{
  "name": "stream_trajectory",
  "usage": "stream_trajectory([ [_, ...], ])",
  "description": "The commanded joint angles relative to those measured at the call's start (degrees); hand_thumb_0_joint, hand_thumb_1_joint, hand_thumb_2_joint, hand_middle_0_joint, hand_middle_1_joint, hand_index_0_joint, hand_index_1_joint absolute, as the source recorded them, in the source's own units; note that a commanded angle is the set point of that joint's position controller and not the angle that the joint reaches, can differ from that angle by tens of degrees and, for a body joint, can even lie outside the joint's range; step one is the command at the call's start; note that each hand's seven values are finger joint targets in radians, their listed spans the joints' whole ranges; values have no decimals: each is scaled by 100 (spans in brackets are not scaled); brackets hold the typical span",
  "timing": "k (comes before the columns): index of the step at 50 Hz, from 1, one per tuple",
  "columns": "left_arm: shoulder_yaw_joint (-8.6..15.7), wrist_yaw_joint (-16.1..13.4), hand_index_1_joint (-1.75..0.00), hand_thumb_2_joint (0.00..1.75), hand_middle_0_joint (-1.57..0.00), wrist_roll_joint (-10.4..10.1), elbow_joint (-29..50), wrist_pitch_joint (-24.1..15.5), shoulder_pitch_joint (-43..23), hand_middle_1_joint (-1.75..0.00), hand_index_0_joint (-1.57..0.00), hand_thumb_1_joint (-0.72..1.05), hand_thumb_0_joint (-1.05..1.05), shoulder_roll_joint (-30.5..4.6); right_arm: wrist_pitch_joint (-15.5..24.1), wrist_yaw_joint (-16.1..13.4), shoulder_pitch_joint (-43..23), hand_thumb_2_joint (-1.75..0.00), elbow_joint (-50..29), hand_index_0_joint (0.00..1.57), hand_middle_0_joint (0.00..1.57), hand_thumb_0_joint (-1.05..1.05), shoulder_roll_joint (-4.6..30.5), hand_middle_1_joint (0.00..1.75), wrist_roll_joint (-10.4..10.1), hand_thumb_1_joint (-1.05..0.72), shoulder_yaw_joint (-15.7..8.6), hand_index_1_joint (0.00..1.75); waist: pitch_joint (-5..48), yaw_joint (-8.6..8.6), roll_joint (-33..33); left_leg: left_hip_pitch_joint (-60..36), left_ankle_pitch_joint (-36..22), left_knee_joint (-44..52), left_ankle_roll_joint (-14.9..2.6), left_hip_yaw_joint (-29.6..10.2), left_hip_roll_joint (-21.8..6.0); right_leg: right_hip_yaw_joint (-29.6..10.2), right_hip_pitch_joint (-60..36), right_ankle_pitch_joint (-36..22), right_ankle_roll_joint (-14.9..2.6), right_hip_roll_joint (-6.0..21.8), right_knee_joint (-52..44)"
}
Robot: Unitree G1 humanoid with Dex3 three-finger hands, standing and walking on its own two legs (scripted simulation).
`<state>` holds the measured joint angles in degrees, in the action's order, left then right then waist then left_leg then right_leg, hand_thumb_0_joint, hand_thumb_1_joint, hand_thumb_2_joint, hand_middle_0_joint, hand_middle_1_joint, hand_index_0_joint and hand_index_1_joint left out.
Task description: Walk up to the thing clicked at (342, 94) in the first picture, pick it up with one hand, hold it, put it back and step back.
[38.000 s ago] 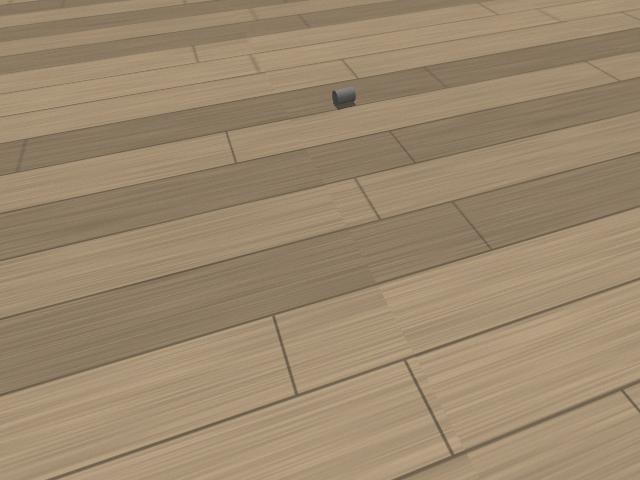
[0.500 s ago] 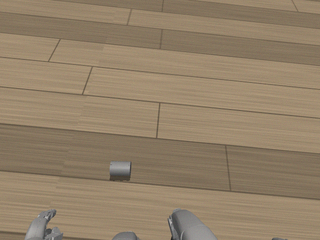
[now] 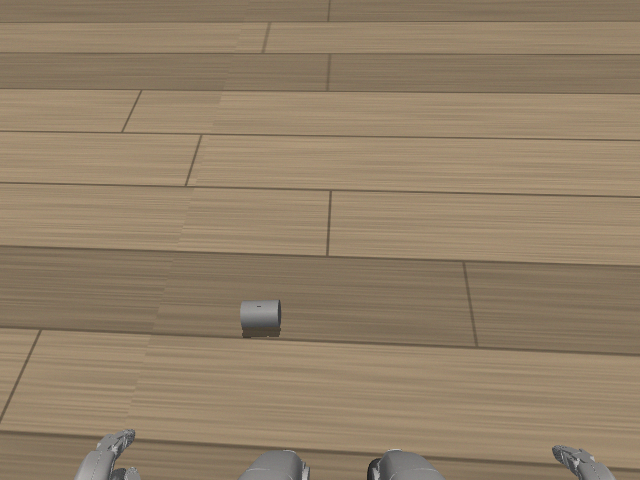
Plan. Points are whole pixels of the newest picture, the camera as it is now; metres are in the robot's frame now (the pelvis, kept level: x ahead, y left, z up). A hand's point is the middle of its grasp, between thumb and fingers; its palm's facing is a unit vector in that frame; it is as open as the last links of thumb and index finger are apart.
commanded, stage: step back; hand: left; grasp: from above
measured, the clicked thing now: (261, 313) +0.60 +0.23 -0.72
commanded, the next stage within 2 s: none
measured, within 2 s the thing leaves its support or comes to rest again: neither
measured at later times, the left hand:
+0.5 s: hand out of the picture -0.06 +0.23 -0.15, palm faces -0.06 -0.91 -0.41, open 7.4 cm
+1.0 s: hand out of the picture -0.20 +0.23 -0.14, palm faces +0.02 -0.92 -0.39, open 7.4 cm
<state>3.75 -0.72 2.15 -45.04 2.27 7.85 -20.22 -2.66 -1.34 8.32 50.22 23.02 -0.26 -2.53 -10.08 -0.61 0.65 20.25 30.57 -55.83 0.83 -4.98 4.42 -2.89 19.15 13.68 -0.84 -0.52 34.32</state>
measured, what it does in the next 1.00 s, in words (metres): walks backwards: left foot, then right foot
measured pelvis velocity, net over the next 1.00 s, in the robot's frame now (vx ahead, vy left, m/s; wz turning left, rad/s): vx -0.32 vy -0.05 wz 0.02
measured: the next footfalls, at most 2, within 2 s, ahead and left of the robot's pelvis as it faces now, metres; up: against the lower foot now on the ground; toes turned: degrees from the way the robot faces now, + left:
left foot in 0.08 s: +0.00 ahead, +0.12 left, +0.00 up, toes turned -1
right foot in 0.44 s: -0.11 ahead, -0.16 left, +0.00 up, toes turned +0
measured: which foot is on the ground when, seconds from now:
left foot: up 0.00-0.06, down 0.08-0.46, up 0.48-0.76, down 0.78-1.00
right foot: down 0.00-0.08, up 0.10-0.42, down 0.44-0.80, up 0.82-1.00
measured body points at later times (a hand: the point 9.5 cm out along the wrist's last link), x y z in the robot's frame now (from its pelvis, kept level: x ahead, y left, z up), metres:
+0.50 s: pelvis -0.15 -0.04 -0.01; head -0.10 -0.05 +0.43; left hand -0.06 +0.28 -0.12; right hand -0.03 -0.36 -0.12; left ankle -0.06 +0.11 -0.72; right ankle -0.15 -0.16 -0.73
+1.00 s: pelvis -0.32 -0.05 +0.00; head -0.26 -0.03 +0.44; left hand -0.20 +0.27 -0.12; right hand -0.22 -0.36 -0.11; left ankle -0.27 +0.07 -0.73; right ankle -0.33 -0.18 -0.66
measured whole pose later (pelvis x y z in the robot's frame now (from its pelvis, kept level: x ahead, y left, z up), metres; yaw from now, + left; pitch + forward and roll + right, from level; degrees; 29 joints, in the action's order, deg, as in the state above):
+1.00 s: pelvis -0.32 -0.05 +0.00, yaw +1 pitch -3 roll -1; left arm 4.4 -0.7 0.8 -47.6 3.3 7.7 -22.7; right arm -2.7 -0.2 9.4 49.4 21.0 2.3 -2.4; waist -9.3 0.1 -0.6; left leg 18.6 14.3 -35.3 -0.9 -1.4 -1.1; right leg -5.9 24.0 30.4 0.1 -5.3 62.6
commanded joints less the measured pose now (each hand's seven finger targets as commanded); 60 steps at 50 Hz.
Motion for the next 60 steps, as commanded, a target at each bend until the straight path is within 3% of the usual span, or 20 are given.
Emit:
stream_trajectory([
  [1,377,-99,-30,90,-20,-69,499,-29,117,-30,-20,90,0,-1436,205,-25,452,-90,-333,20,20,0,863,30,112,-90,-296,30,1426,-53,-1128,-255,-786,2408,-70,495,-203,-1036,-1510,-2578,-930,1083,-88],
  [3,301,-42,-30,90,-20,-129,577,51,124,-30,-20,90,0,-1296,273,-11,558,-90,-311,20,20,0,1045,30,226,-90,-405,30,1447,28,-611,-1212,-2258,3429,-247,-64,-625,-877,-457,-1397,-443,743,297],
  [5,370,-121,-30,90,-20,-123,659,32,-269,-30,-20,90,0,-1261,278,64,334,-90,-512,20,20,0,2013,30,227,-90,-606,30,1227,355,1353,-790,-3631,3721,-1610,-2405,-2836,-332,724,2371,17,-532,2283],
  [6,414,-160,-30,90,-20,-48,577,29,-390,-30,-20,90,0,-1339,314,46,201,-90,-514,20,20,0,1897,30,221,-90,-605,30,1035,336,1019,-494,-3735,3703,-1863,-2499,-2955,-843,694,2358,19,-522,3163],
  [9,446,-109,-30,90,-20,-163,295,28,237,-30,-20,90,0,-1294,320,-36,-330,-90,-649,20,20,0,1313,30,237,-90,-424,30,863,-159,539,-777,-4387,3150,-1374,-931,-1993,-928,1015,1593,-3,-576,3934],
  [16,418,-12,-30,90,-20,-94,363,-22,282,-30,-20,90,0,-1180,280,-58,131,-90,-748,20,20,0,1372,30,199,-90,-493,30,1188,179,922,-1588,-4101,2781,-1532,-783,-2046,-459,712,1623,282,-207,2042],
  [21,430,23,-30,90,-20,-53,-183,-113,1120,-30,-20,90,0,-1114,99,12,-239,-90,-847,20,20,0,1458,30,130,-90,-470,30,1440,-177,1050,-478,-2899,2205,-955,-467,-1637,344,-1076,19,14,-154,-986],
  [22,501,20,-30,90,-20,35,-165,-159,1070,-30,-20,90,0,-1388,68,25,-116,-90,-851,20,20,0,1214,30,87,-90,-405,30,1337,-150,502,327,-1986,1758,-588,-429,-1206,-404,-1391,91,-115,213,-1043],
  [23,660,34,-30,90,-20,35,10,-169,873,-30,-20,90,0,-2043,91,-3,-305,-90,-1003,20,20,0,874,30,27,-90,-340,30,1075,-255,-1307,1276,-363,659,-184,-28,16,-2265,-995,80,-772,1477,-1497],
  [24,701,19,-30,90,-20,57,213,-159,424,-30,-20,90,0,-2448,55,-94,-375,-90,-925,20,20,0,1058,30,61,-90,-415,30,843,-372,-1872,726,590,-850,-42,-190,74,-3294,449,83,-1668,2496,-1916],
  [28,502,-86,-30,90,-20,21,427,-176,-486,-30,-20,90,0,-1550,114,-63,373,-90,-511,20,20,0,1096,30,-9,-90,-373,30,700,177,-814,640,-327,-1427,-27,-393,199,-1045,141,-1303,-1031,1364,-917],
  [35,449,-169,-30,90,-20,-3,418,-89,107,-30,-20,90,0,-1554,153,-34,389,-90,-554,20,20,0,961,30,136,-90,-325,30,1272,-222,-1216,341,-89,1256,-35,213,-250,-1118,-1401,-2379,-1059,1621,-383],
  [38,349,-119,-30,90,-20,-99,457,8,14,-30,-20,90,0,-1561,174,8,891,-90,-293,20,20,0,1008,30,172,-90,-411,30,1482,61,-930,-806,-1717,3116,-221,467,-235,-795,-817,-1650,-617,1207,134],
  [39,292,-102,-30,90,-20,-116,488,26,36,-30,-20,90,0,-1362,183,11,894,-90,-313,20,20,0,1205,30,262,-90,-470,30,1488,81,-399,-1136,-1815,3325,-452,-480,-894,-669,-117,-684,-364,925,470],
  [41,408,-188,-30,90,-20,-91,582,-3,-632,-30,-20,90,0,-1435,163,102,393,-90,-540,20,20,0,2129,30,276,-90,-637,30,1142,430,1376,-26,-2813,3869,-1953,-2839,-2784,-208,505,2487,75,-276,2830],
  [45,394,-137,-30,90,-20,-201,121,35,109,-30,-20,90,0,-1315,210,-21,-226,-90,-605,20,20,0,1360,30,260,-90,-389,30,940,-166,471,-271,-4077,3072,-1397,-991,-1901,-654,668,1643,-10,-461,3812],
  [54,263,-113,-30,90,-20,-40,-329,-213,760,-30,-20,90,0,-1110,-69,67,-144,-90,-598,20,20,0,1375,30,130,-90,-395,30,1597,-128,961,-1018,-3384,2109,-960,-555,-1511,444,-897,-60,59,-181,-1293],
  [55,355,-118,-30,90,-20,29,-335,-249,733,-30,-20,90,0,-1398,-67,85,-122,-90,-621,20,20,0,1140,30,100,-90,-317,30,1528,-111,542,-82,-2440,1899,-673,-535,-1200,-241,-1411,-126,-86,165,-1161],
  [57,611,-109,-30,90,-20,58,-102,-233,345,-30,-20,90,0,-2530,-95,-23,-415,-90,-779,20,20,0,969,30,107,-90,-354,30,871,-416,-1709,766,565,-632,-47,-357,-15,-3224,329,-286,-1672,2640,-1844],
  [60,413,-179,-30,90,-20,11,113,-269,-548,-30,-20,90,0,-1726,-114,3,151,-90,-441,20,20,0,1107,30,25,-90,-376,30,736,217,-343,684,-229,-1569,-36,-757,203,-1258,239,-1542,-1119,1660,-976],
])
